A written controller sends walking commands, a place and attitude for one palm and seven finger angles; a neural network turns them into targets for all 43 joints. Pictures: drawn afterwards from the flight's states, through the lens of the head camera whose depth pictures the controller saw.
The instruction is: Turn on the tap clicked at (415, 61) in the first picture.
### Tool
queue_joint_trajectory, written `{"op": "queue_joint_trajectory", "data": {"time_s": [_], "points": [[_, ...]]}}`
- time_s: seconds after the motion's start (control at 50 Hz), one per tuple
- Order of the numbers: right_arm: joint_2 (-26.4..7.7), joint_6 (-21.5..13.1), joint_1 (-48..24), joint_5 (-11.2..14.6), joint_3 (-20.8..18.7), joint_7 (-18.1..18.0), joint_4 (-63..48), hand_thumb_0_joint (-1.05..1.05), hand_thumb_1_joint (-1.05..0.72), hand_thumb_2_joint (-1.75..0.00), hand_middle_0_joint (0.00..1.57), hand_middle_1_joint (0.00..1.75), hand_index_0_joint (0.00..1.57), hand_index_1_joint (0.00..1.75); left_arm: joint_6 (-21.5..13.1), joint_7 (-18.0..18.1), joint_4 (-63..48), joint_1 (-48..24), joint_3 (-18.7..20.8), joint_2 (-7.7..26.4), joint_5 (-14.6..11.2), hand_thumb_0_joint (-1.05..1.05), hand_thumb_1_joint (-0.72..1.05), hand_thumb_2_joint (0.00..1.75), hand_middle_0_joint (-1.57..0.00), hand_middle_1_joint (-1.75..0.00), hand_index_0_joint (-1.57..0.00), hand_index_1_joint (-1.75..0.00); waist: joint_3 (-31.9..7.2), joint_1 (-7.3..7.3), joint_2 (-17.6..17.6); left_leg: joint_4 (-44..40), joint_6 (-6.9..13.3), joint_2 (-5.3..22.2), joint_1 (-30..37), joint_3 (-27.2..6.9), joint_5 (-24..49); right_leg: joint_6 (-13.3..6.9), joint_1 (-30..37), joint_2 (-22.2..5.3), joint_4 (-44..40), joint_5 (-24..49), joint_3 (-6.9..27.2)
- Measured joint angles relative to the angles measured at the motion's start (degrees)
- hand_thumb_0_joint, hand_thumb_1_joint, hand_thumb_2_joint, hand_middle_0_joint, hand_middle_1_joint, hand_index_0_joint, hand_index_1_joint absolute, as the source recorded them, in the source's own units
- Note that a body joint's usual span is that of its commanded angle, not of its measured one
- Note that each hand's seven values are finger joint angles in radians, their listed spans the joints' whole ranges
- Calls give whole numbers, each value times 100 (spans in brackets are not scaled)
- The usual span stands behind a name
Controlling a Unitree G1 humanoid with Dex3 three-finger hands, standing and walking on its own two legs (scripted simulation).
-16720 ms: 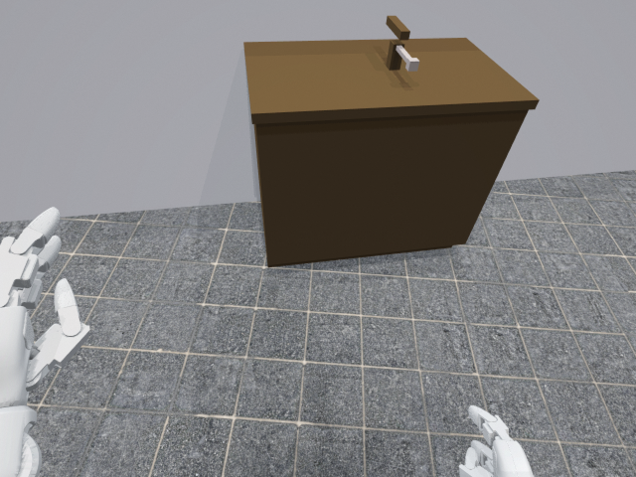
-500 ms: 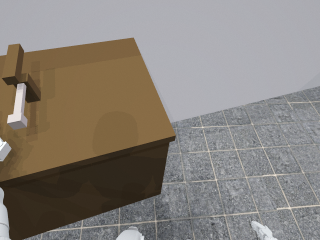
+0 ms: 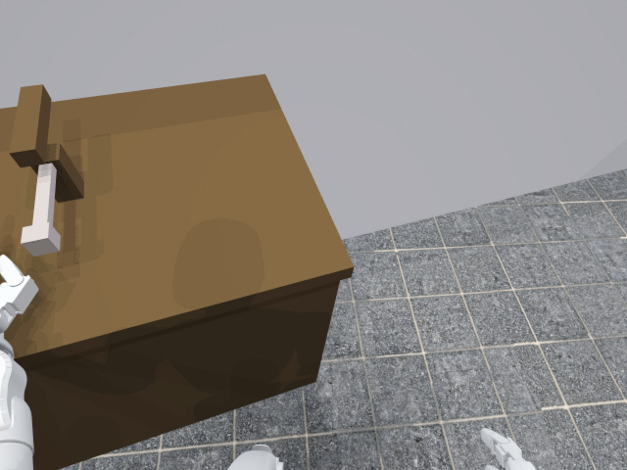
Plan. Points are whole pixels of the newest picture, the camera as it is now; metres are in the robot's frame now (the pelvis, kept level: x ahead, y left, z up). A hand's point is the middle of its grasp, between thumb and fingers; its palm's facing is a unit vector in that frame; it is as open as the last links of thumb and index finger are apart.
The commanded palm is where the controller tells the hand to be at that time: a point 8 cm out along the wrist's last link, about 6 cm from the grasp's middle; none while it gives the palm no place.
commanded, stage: push the lever round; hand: left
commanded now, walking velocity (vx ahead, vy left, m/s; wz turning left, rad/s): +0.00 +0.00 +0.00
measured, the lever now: (41, 239) +0.35 +0.35 +0.08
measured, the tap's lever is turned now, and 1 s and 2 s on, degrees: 0 3 27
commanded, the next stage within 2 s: none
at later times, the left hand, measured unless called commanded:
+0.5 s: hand (53, 283) +0.31 +0.33 +0.06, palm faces +0.58 -0.81 -0.11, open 7.8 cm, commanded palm +0.26 +0.36 +0.06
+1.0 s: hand (88, 275) +0.32 +0.29 +0.06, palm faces +0.62 -0.78 -0.09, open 7.8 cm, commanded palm +0.27 +0.32 +0.06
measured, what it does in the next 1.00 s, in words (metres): stands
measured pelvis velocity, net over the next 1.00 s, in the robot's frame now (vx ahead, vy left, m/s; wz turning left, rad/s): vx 0.00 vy -0.02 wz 0.00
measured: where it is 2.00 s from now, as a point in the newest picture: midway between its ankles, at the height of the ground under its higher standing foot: outside the picture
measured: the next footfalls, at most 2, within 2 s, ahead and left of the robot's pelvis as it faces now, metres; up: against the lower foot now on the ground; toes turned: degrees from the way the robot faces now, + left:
none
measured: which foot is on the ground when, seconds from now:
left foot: down 0.00-1.00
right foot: down 0.00-1.00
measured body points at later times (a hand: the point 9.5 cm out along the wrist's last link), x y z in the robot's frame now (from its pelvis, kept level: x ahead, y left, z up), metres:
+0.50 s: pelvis +0.00 -0.01 +0.00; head +0.05 +0.00 +0.45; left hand +0.27 +0.37 +0.07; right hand +0.14 -0.27 -0.10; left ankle +0.03 +0.09 -0.70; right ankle -0.01 -0.12 -0.70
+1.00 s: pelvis +0.00 -0.02 +0.00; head +0.05 -0.01 +0.45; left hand +0.28 +0.33 +0.07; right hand +0.12 -0.28 -0.11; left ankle +0.03 +0.09 -0.70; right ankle -0.01 -0.12 -0.70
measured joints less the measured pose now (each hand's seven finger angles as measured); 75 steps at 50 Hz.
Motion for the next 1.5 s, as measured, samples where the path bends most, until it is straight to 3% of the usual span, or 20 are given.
{"op": "queue_joint_trajectory", "data": {"time_s": [0.3,0.62,0.8,1.06,1.5], "points": [[1,8,-92,9,-58,51,-3,1,-90,-90,21,30,21,30,1,185,-418,328,-214,-308,-27,2,90,90,-15,-15,-16,-15,-24,98,12,-5,-30,-4,74,-25,-30,-24,73,1,13,-49,-19],[5,82,-60,32,-10,14,-17,1,-90,-90,21,30,21,30,114,306,-174,86,-270,-266,21,2,91,91,-15,-15,-16,-15,-37,14,39,-60,-120,64,100,-34,22,-122,46,68,36,-27,-18],[-56,132,-6,43,-55,8,62,1,-90,-90,21,30,21,30,-7,392,-22,-29,-204,-284,21,2,91,90,-15,-15,-16,-15,-21,3,31,11,-157,92,34,-72,4,-166,-16,99,111,-56,-53],[15,213,-60,-12,-67,103,-5,1,-90,-90,21,30,21,30,112,1286,-377,-23,-654,-752,304,2,90,90,-15,-15,-14,-15,-114,-29,54,-33,-158,69,105,-27,-14,-161,18,74,124,-93,-7],[89,367,-214,-119,-84,194,5,1,-90,-90,21,30,21,30,341,2542,-537,-353,-1213,-1311,814,2,90,90,-15,-15,-13,-15,-162,55,78,32,-175,17,101,-107,-68,-173,52,34,184,-183,-85]]}}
